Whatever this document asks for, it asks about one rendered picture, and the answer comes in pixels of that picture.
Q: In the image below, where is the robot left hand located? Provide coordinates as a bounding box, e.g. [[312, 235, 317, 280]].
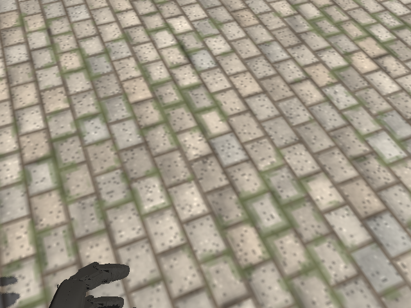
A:
[[49, 262, 136, 308]]

